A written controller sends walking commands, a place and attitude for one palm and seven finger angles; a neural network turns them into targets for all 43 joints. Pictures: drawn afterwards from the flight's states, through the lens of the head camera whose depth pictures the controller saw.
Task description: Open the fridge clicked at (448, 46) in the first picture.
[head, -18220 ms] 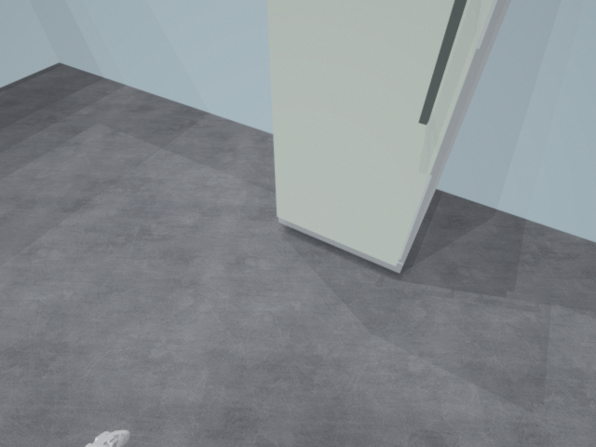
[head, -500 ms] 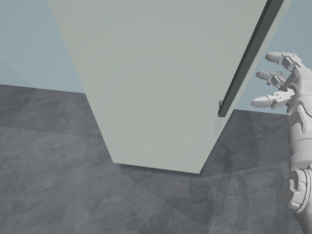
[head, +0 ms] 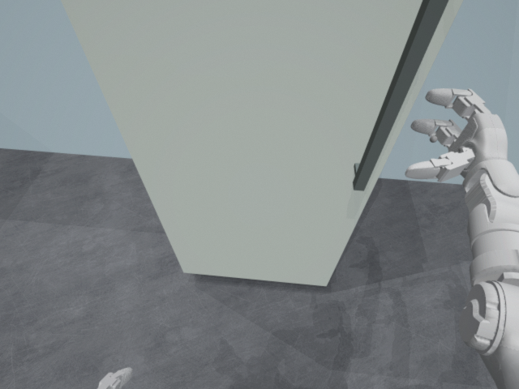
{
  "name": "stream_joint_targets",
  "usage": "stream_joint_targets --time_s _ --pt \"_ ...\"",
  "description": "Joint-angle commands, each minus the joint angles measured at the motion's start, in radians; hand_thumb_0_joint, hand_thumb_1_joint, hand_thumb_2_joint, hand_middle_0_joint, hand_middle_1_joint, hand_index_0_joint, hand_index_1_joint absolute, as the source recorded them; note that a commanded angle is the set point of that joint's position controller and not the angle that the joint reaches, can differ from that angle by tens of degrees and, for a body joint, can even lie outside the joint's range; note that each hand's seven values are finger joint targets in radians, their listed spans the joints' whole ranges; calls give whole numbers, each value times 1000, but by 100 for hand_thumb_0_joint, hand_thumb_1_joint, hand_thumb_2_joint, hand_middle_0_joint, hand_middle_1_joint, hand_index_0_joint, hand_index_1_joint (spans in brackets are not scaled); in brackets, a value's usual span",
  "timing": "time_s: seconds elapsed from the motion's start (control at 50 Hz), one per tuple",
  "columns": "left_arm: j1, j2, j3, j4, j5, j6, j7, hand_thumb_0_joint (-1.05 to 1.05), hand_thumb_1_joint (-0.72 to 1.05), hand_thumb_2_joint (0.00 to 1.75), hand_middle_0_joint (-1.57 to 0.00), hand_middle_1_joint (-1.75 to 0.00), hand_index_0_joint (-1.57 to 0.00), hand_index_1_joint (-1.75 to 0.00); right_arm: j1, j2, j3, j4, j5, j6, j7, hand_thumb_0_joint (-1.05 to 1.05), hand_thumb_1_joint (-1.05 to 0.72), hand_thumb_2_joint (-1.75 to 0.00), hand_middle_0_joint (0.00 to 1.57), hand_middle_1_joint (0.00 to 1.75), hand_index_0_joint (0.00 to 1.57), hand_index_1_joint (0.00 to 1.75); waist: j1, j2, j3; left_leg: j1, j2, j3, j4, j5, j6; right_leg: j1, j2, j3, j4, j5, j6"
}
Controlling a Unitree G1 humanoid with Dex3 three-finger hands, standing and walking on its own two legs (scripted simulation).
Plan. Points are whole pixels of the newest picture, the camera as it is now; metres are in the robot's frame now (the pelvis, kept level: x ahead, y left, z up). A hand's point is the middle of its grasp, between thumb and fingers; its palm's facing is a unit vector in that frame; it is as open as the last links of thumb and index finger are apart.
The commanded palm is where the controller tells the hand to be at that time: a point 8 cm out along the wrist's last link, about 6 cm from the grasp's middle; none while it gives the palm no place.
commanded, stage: move the hooked fingers beside the handle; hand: right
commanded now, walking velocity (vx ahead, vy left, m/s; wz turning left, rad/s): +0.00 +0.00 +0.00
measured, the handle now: (390, 94) +0.53 -0.12 +0.19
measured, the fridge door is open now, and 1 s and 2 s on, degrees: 0 0 0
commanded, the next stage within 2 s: feel for the door with the fingertips in 0.12 s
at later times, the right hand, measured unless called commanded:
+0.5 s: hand (415, 136) +0.47 -0.16 +0.16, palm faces -0.06 +1.00 +0.02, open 14.0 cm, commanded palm +0.44 -0.21 +0.16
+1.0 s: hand (403, 126) +0.48 -0.14 +0.17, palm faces -0.05 +1.00 +0.01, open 14.0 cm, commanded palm +0.46 -0.20 +0.16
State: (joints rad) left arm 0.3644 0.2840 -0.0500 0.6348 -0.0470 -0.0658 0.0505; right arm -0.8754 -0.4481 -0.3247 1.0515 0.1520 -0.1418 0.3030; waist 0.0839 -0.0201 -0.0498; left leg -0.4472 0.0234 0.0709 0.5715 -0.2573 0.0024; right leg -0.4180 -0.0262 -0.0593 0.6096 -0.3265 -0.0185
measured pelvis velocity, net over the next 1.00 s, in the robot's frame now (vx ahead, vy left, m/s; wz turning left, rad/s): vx -0.01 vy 0.01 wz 0.00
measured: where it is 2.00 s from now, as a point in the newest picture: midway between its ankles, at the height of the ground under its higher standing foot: outside the picture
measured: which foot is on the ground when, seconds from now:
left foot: down 0.00-1.00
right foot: down 0.00-1.00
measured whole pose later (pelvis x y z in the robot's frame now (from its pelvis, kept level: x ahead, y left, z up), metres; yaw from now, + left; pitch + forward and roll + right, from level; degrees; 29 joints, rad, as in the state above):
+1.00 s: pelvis -0.01 +0.01 +0.00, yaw +0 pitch +8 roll +0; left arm 0.38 0.28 -0.05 0.67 -0.04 -0.08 0.04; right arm -0.99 -0.40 -0.29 1.13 0.13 -0.17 0.22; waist 0.10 -0.02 -0.05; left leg -0.48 0.02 0.08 0.59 -0.26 0.01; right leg -0.45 -0.03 -0.05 0.62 -0.32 -0.01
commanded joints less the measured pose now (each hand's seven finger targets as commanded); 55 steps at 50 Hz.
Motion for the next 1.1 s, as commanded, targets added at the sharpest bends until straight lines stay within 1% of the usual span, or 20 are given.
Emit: stream_joint_targets --time_s 0.0,0.08,0.12,0.16,0.2,0.3,0.36,0.4,0.46,0.48,0.54,0.6,0.66,0.74,0.78,0.82,0.86,0.96,1.02,1.08 --pt "69 155 64 -83 0 -40 16 0 90 90 -20 -30 -20 -30 -537 -262 -42 -257 4 -87 -10 0 50 -30 30 120 30 120 14 -66 -372 156 -33 -43 -20 300 29 167 18 64 -61 300 -15" --pt "73 151 63 -77 2 -40 10 0 90 90 -20 -30 -20 -30 -527 -225 -18 -233 3 -87 -18 0 50 -30 30 120 30 120 22 -57 -357 138 -36 -39 -19 307 28 165 15 66 -54 316 -13" --pt "76 157 64 -78 1 -37 12 0 90 90 -20 -30 -20 -30 -488 -251 -46 -191 7 -76 -16 0 50 -30 30 120 30 120 14 -8 -340 150 -36 -37 -20 303 27 135 14 64 -60 295 -14" --pt "78 157 67 -86 2 -34 11 0 90 90 -20 -30 -20 -30 -486 -234 -35 -202 15 -74 -10 0 50 -30 30 120 30 120 15 6 -349 171 -35 -36 -16 322 28 127 16 59 -57 311 -18" --pt "76 159 64 -89 1 -33 11 0 90 90 -20 -30 -20 -30 -471 -268 -60 -198 10 -70 -8 0 50 -30 30 120 30 120 5 -4 -356 182 -33 -41 -13 330 26 113 17 54 -59 303 -17" --pt "73 149 70 -92 5 -38 3 0 90 90 -20 -30 -20 -30 -505 -197 -10 -308 15 -88 -17 0 50 -30 30 120 30 120 9 -67 -390 154 -38 -38 -13 327 29 181 13 65 -50 344 -12" --pt "74 150 74 -92 3 -38 1 0 90 90 -20 -30 -20 -30 -461 -173 -7 -324 36 -77 -27 0 50 -30 30 120 30 120 9 -8 -392 173 -42 -32 -16 340 29 180 9 62 -49 363 -15" --pt "68 149 75 -88 2 -38 -1 0 90 90 -20 -30 -20 -30 -436 -184 -28 -311 34 -57 -36 0 50 -30 30 120 30 120 -2 -13 -371 180 -40 -35 -17 349 28 158 12 56 -54 348 -14" --pt "64 142 72 -84 2 -36 -2 0 90 90 -20 -30 -20 -30 -484 -127 27 -299 16 -36 -61 0 50 -30 30 120 30 120 18 -13 -298 148 -36 -31 -29 293 27 126 17 54 -65 285 -17" --pt "64 143 75 -86 4 -38 -4 0 90 90 -20 -30 -20 -30 -479 -157 1 -332 7 -40 -73 0 50 -30 30 120 30 120 6 -35 -334 156 -37 -33 -23 308 29 144 15 58 -64 308 -16" --pt "53 134 75 -97 6 -42 -9 0 90 90 -20 -30 -20 -30 -444 -136 -1 -385 8 -50 -99 0 50 -30 30 120 30 120 -9 -36 -399 187 -39 -36 -15 353 29 187 14 54 -55 362 -12" --pt "52 135 73 -91 6 -39 -10 0 90 90 -20 -30 -20 -30 -445 -135 -1 -358 8 -53 -109 0 50 -30 30 120 30 120 -2 17 -363 204 -40 -37 -17 356 26 147 15 50 -63 335 -15" --pt "56 141 72 -83 5 -30 -2 0 90 90 -20 -30 -20 -30 -466 -194 -34 -299 -15 -47 -122 0 50 -30 30 120 30 120 2 37 -314 201 -34 -43 -27 315 25 107 18 46 -71 273 -21" --pt "54 134 63 -77 2 -31 4 0 90 90 -20 -30 -20 -30 -558 -168 10 -243 -30 -56 -114 0 50 -30 30 120 30 120 26 3 -283 165 -30 -50 -38 264 24 90 25 47 -75 206 -20" --pt "58 135 65 -78 4 -36 5 0 90 90 -20 -30 -20 -30 -573 -168 9 -245 -29 -77 -108 0 50 -30 30 120 30 120 22 -13 -331 171 -32 -51 -29 277 28 120 24 51 -66 231 -19" --pt "63 135 64 -65 3 -43 9 0 90 90 -20 -30 -20 -30 -620 -135 39 -222 -18 -91 -95 0 50 -30 30 120 30 120 42 -23 -336 143 -33 -50 -33 258 26 135 24 56 -63 215 -16" --pt "78 139 63 -55 4 -49 10 0 90 90 -20 -30 -20 -30 -631 -105 60 -178 -7 -97 -87 0 50 -30 30 120 30 120 57 11 -325 127 -35 -45 -34 247 25 130 21 63 -60 211 -17" --pt "105 154 67 -39 11 -49 8 0 90 90 -20 -30 -20 -30 -619 -201 -20 -101 -14 -93 -93 0 50 -30 30 120 30 120 42 47 -348 161 -31 -54 -22 265 20 69 26 55 -54 210 -21" --pt "111 149 66 -45 14 -47 0 0 90 90 -20 -30 -20 -30 -637 -215 -16 -115 -44 -109 -105 0 50 -30 30 120 30 120 38 -24 -348 141 -30 -58 -14 269 21 66 29 53 -49 216 -17" --pt "118 146 71 -53 16 -44 -6 0 90 90 -20 -30 -20 -30 -630 -204 -10 -145 -48 -134 -110 0 50 -30 30 120 30 120 37 -28 -392 146 -35 -54 -6 293 21 91 25 54 -41 251 -16"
